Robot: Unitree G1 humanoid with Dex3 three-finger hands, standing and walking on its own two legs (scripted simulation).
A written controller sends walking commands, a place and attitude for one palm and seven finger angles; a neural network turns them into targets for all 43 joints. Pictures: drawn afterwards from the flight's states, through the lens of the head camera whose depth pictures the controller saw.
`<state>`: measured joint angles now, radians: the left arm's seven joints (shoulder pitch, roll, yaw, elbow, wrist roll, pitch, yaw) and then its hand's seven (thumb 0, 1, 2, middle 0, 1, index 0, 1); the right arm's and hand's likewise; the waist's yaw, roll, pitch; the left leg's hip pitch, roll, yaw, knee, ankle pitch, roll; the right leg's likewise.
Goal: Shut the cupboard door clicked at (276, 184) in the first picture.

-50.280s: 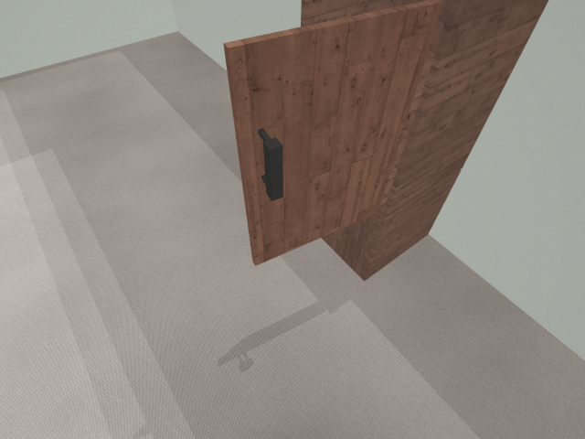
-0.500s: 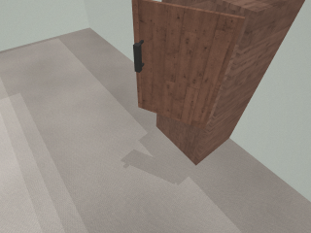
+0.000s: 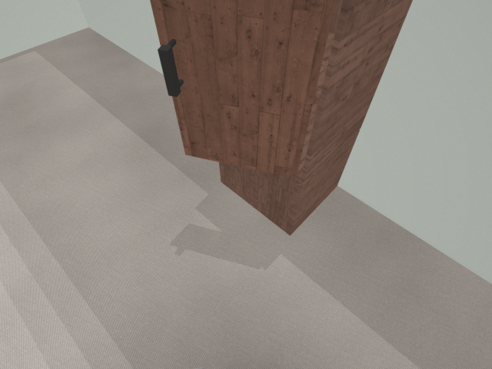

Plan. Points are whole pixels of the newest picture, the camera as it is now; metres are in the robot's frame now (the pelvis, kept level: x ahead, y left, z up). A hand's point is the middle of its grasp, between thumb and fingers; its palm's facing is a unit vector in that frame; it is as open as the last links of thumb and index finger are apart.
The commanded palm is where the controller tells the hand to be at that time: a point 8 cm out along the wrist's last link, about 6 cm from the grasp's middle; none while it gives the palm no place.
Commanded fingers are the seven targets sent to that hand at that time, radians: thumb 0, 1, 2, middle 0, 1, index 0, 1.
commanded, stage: turn to face it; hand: left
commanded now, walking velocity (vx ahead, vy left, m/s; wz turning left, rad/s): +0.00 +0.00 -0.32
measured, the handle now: (173, 67) +0.80 +0.25 +0.04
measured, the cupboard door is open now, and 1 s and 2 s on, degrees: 27 27 27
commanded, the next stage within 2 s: take the last steps up to it in 0.34 s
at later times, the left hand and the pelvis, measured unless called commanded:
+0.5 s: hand out of the picture +0.02 +0.22 -0.17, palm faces -0.05 -0.97 -0.22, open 7.4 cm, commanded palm none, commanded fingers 0.00 0.90 0.90 -0.20 -0.30 -0.20 -0.30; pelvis -0.01 +0.03 +0.01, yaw -8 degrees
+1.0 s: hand out of the picture +0.13 +0.23 -0.16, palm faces -0.06 -0.98 -0.20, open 7.4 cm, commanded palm none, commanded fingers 0.00 0.90 0.90 -0.20 -0.30 -0.20 -0.30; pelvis +0.09 +0.05 +0.01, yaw -5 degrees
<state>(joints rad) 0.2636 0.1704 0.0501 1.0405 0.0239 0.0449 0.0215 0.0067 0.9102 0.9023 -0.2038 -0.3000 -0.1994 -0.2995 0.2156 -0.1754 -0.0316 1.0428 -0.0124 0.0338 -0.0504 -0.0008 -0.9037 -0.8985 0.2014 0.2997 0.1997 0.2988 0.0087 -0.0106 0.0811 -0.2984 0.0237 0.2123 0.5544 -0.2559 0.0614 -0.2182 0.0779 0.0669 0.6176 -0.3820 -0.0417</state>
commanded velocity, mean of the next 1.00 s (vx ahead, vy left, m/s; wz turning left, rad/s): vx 0.17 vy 0.08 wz -0.09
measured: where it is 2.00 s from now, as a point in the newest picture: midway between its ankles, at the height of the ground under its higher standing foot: (227, 338)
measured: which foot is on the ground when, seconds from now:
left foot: down 0.00-0.06, up 0.08-0.50, down 0.52-0.80, up 0.82-1.00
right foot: down 0.00-0.52, up 0.54-0.78, down 0.80-1.00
